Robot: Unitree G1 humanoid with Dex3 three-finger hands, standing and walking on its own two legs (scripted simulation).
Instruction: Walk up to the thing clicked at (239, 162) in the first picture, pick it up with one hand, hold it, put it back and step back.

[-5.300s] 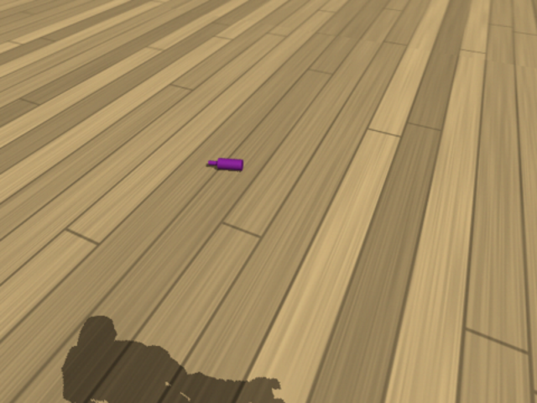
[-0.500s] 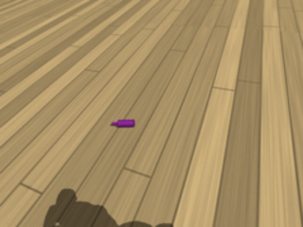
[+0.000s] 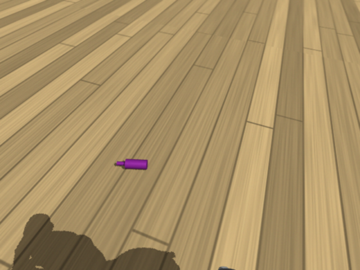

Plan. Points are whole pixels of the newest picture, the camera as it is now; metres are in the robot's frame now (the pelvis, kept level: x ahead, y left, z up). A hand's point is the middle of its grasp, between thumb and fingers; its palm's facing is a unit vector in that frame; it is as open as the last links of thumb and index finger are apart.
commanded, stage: walk up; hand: left
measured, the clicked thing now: (132, 163) +0.90 +0.30 -0.74
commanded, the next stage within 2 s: none
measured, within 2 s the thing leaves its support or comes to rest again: neither
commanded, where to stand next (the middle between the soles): +0.50 +0.04 m, yaw -1 degrees
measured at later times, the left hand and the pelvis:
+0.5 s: hand (78, 241) +0.24 +0.27 -0.13, palm faces -0.02 -0.92 -0.39, open 7.4 cm; pelvis +0.18 -0.01 +0.00, yaw +0 degrees
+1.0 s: hand (80, 181) +0.42 +0.32 -0.14, palm faces -0.11 -0.93 -0.35, open 7.4 cm; pelvis +0.35 +0.05 +0.00, yaw -2 degrees
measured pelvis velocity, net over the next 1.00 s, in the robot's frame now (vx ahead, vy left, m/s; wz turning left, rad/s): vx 0.35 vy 0.05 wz -0.04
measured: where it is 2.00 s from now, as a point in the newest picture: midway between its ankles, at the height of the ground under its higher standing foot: (169, 233)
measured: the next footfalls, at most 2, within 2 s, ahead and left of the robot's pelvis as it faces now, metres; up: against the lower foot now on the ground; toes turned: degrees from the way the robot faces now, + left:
right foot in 0.20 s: +0.24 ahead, -0.13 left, +0.00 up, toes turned -5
left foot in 0.60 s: +0.37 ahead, +0.16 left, +0.00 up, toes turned +6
